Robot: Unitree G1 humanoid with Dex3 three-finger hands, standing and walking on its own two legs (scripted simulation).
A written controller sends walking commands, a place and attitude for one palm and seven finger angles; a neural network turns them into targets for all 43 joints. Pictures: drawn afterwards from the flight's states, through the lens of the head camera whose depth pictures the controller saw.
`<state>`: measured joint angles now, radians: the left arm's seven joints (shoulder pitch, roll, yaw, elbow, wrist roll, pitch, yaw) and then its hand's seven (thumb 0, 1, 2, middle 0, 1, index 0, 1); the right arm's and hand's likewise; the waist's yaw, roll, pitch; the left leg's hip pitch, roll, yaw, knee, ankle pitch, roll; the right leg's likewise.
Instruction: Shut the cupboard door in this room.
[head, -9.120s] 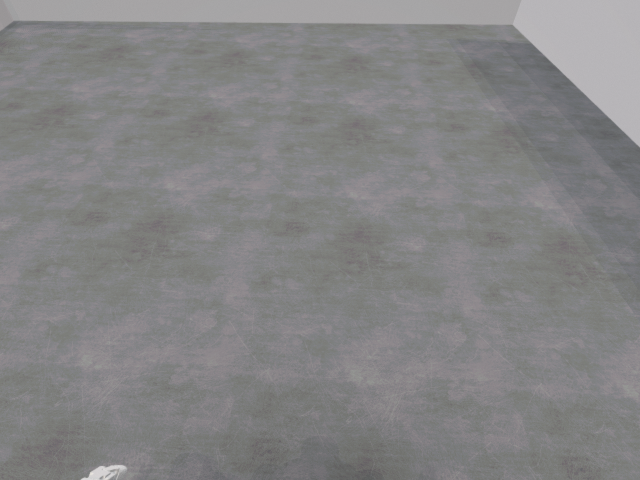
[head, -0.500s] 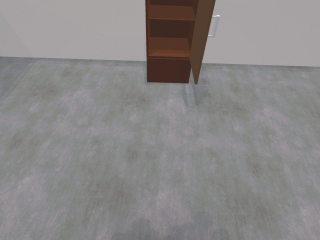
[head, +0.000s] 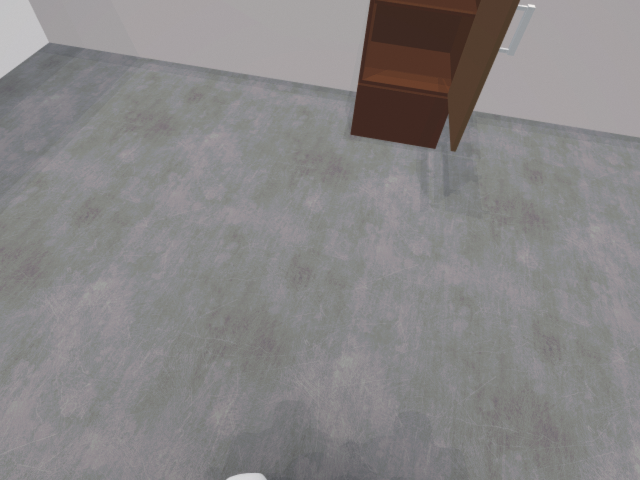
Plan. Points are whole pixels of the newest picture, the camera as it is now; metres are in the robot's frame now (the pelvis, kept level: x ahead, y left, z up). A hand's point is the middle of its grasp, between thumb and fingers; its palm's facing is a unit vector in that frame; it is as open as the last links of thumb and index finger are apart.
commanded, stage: turn or walk to find it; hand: left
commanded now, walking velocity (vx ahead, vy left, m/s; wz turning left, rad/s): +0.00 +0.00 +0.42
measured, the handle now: (513, 30) +1.30 -0.50 -0.02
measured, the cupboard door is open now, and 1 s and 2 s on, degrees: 91 91 91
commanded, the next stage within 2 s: stand and wait in 0.20 s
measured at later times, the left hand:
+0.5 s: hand out of the picture +0.03 +0.15 -0.14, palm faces +0.14 -0.95 -0.28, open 7.3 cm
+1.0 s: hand out of the picture -0.08 +0.17 -0.16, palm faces +0.35 -0.91 -0.22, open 7.3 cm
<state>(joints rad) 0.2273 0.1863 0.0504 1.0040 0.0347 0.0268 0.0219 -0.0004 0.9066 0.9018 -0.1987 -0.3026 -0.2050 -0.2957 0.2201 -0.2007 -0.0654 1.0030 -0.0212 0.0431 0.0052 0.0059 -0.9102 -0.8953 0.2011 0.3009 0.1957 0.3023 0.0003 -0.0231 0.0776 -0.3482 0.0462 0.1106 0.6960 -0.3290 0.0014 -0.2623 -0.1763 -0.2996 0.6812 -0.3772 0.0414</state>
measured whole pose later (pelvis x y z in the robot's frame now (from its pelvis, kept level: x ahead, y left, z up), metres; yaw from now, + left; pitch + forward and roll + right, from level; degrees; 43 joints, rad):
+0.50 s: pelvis +0.00 -0.05 +0.02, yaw +8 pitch +0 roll +1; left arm 0.23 0.18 0.01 0.97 0.03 0.00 0.02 0.00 0.91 0.90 -0.20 -0.30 -0.20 -0.30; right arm 0.19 -0.20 -0.05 0.99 -0.02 0.05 0.00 0.00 -0.91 -0.89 0.20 0.30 0.20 0.30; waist 0.00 0.05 0.03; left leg -0.35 -0.02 -0.03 0.65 -0.39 -0.01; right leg -0.24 -0.03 -0.07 0.55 -0.32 -0.02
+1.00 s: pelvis -0.03 -0.03 +0.02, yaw +18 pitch +0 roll -1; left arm 0.23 0.24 0.06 1.04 0.02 0.06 0.01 0.00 0.91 0.90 -0.20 -0.30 -0.20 -0.30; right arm 0.14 -0.19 -0.04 0.99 -0.02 0.03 -0.01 0.00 -0.91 -0.90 0.20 0.30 0.20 0.30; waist 0.02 -0.04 0.07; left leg -0.22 -0.01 0.03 0.51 -0.29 0.04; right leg -0.40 -0.08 -0.08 0.97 -0.47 0.05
